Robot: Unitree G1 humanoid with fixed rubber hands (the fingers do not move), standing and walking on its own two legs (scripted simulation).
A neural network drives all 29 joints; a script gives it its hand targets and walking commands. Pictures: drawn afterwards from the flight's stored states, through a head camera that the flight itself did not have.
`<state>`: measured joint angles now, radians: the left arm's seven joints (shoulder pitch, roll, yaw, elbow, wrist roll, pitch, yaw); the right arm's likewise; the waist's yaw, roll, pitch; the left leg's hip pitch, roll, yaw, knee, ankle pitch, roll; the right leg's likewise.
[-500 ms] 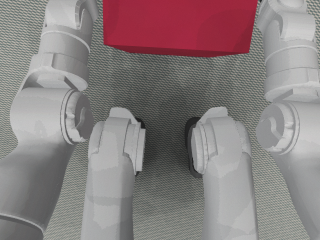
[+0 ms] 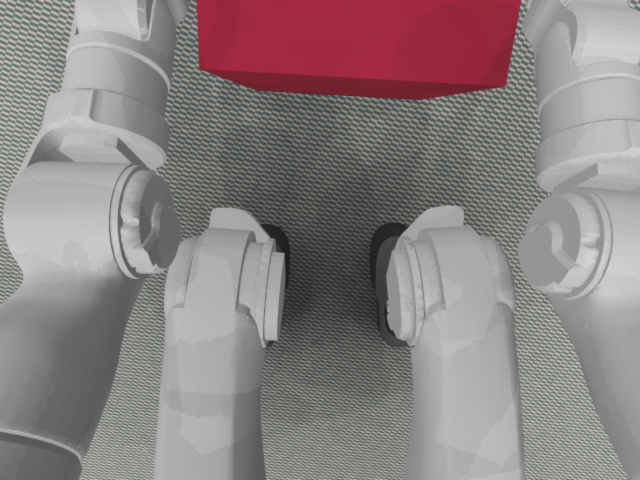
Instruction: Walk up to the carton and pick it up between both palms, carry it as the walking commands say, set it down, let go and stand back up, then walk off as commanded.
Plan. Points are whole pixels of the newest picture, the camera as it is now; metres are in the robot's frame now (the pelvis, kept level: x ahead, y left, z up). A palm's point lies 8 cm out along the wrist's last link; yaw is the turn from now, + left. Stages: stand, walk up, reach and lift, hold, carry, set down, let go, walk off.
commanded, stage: set down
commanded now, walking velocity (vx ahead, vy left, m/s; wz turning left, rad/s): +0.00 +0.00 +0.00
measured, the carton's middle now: out of the picture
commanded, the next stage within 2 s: let go in 1.78 s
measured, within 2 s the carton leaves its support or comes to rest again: neither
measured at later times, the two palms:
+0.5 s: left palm out of the picture +0.57 +0.18 -0.16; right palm out of the picture +0.55 -0.22 -0.16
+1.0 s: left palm out of the picture +0.58 +0.18 -0.01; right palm out of the picture +0.56 -0.22 -0.02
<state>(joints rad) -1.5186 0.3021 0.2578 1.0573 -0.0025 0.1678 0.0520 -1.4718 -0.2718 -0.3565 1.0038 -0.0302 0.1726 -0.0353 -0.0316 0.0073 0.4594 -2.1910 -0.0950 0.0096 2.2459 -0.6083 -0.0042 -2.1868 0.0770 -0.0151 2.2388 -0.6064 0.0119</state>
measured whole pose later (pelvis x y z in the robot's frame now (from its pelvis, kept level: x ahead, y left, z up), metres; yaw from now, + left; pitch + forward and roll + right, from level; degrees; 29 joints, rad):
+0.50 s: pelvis +0.01 +0.00 +0.00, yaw +0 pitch +36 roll +0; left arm -1.51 0.42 0.09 1.15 -0.20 0.09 0.08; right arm -1.48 -0.40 -0.17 1.14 0.19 0.08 -0.09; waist -0.03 -0.01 0.38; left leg -2.24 -0.07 0.02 2.23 -0.62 0.00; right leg -2.25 0.06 -0.03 2.22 -0.61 -0.01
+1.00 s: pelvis +0.01 +0.00 +0.09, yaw +0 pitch +45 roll +0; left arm -1.38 0.40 0.20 0.98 -0.11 0.20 0.04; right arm -1.33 -0.35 -0.25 0.92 0.11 0.20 -0.07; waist -0.03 0.00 0.10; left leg -2.11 -0.06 0.00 1.89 -0.56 0.00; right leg -2.12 0.06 -0.01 1.89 -0.55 -0.01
